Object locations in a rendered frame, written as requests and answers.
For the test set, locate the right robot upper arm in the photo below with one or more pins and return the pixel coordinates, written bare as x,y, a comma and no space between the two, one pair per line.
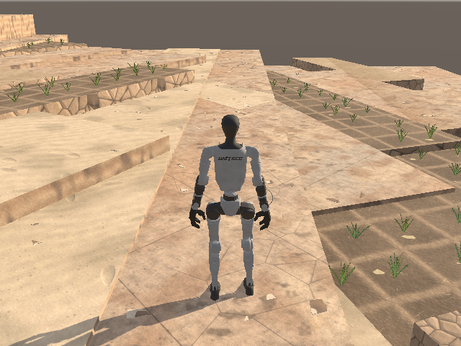
253,153

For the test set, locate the left robot forearm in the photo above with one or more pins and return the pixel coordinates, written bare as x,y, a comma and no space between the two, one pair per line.
197,197

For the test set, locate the left robot upper arm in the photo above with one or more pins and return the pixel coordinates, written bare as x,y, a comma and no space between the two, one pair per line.
207,153

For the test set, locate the right robot hand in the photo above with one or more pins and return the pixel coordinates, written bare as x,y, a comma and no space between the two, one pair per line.
266,220

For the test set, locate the left robot hand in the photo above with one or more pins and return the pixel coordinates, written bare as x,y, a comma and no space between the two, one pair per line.
192,217

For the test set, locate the right robot shin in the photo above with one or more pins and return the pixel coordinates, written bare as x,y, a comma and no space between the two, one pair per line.
248,259

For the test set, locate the robot head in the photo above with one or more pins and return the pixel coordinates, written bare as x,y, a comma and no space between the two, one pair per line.
230,125

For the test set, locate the right robot forearm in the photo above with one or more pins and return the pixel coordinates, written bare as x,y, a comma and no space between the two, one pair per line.
262,196

